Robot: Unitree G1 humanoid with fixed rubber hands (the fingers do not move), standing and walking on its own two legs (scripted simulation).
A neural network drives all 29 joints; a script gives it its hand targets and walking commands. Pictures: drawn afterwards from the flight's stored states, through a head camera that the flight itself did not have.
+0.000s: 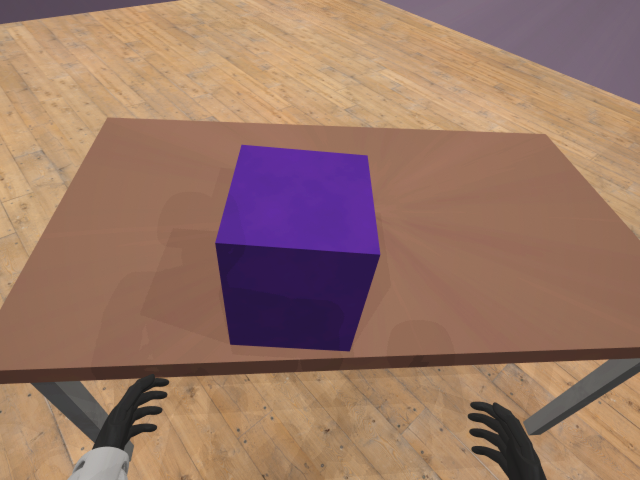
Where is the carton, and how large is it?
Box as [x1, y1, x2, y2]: [215, 145, 379, 350]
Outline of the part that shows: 241,145 215,242 230,344 349,350 379,257 379,247 367,155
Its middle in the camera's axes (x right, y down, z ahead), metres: -0.03 +0.02 +0.63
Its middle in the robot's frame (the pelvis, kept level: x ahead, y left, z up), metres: +0.46 +0.06 -0.01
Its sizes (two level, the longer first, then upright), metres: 0.210 0.200 0.250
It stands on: a table, 0.64 m high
